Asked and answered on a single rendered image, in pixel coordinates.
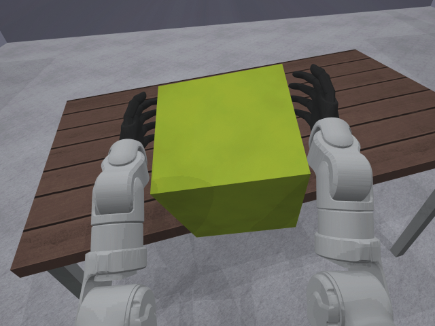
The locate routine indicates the right robot upper arm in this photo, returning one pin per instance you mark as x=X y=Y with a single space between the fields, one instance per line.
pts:
x=347 y=298

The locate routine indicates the left robot hand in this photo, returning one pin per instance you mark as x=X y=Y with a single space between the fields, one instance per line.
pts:
x=132 y=126

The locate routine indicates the carton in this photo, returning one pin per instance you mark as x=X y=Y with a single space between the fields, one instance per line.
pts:
x=228 y=155

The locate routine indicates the right robot hand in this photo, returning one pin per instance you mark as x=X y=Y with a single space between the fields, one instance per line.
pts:
x=323 y=103

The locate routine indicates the right robot forearm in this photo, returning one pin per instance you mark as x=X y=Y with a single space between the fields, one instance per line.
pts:
x=344 y=193

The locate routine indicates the table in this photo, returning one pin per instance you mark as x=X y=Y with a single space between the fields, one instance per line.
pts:
x=391 y=115

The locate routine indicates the left robot forearm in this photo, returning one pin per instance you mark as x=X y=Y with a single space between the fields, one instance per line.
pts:
x=117 y=250

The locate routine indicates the left robot upper arm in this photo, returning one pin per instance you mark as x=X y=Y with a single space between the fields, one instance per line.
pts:
x=118 y=305

